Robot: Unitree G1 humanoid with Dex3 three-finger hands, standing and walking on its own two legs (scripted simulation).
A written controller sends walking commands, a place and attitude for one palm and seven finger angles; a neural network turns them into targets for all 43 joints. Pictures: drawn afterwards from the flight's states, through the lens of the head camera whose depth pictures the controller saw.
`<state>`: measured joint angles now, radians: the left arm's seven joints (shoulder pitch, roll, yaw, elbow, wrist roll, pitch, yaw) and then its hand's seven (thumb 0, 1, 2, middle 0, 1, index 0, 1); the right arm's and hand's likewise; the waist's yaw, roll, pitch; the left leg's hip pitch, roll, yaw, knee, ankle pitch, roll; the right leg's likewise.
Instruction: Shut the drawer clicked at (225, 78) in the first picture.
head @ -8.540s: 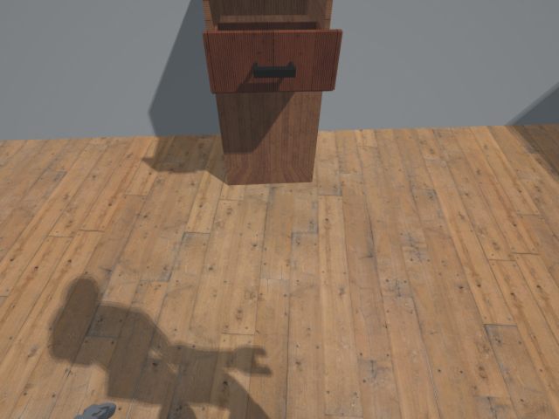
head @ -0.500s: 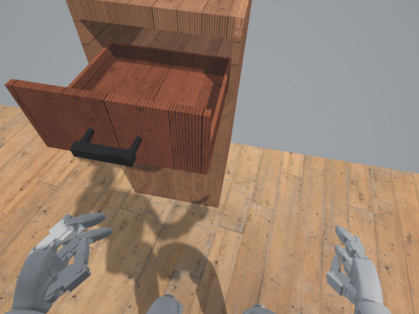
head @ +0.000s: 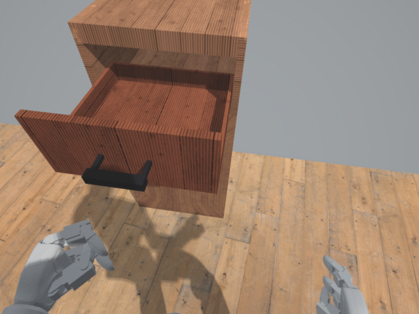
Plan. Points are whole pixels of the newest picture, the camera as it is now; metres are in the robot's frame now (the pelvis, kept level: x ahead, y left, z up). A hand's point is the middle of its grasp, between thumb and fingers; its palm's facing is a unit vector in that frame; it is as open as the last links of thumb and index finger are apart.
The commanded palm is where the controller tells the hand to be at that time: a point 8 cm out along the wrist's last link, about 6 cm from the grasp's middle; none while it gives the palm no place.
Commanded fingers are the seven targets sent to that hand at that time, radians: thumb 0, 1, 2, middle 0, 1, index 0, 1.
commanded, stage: raise the hand and make a fist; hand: left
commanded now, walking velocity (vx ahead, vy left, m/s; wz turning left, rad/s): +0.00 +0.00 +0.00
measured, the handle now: (119, 170) +0.37 +0.22 +0.06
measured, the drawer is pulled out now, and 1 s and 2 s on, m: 0.29 0.29 0.29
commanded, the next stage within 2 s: bring the fist close to the handle in 0.90 s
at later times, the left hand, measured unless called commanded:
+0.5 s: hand (64, 248) +0.18 +0.21 +0.14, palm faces +0.05 -0.99 -0.15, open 3.2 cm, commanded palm +0.13 +0.26 +0.16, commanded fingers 0.00 0.90 0.90 -1.40 -1.60 -1.40 -1.60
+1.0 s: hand (58, 250) +0.17 +0.22 +0.15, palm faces +0.09 -0.99 -0.14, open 3.2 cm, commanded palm +0.13 +0.26 +0.15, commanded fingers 0.00 0.90 0.90 -1.40 -1.60 -1.40 -1.60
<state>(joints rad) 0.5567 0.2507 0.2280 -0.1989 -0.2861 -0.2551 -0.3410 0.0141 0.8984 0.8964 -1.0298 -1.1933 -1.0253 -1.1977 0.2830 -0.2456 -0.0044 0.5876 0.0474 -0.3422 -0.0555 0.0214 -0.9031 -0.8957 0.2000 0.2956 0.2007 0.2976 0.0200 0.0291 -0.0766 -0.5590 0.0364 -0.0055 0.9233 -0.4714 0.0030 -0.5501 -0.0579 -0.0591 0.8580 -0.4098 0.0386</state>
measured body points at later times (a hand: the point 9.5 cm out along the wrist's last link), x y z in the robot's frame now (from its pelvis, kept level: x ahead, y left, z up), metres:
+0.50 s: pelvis +0.02 -0.01 +0.02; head +0.00 -0.01 +0.47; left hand +0.17 +0.27 +0.15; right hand +0.23 -0.21 -0.02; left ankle +0.00 +0.11 -0.69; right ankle +0.01 -0.15 -0.69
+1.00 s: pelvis +0.01 -0.04 +0.03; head -0.01 -0.06 +0.48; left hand +0.16 +0.27 +0.16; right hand +0.21 -0.26 -0.02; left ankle +0.00 +0.11 -0.69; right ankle +0.01 -0.15 -0.69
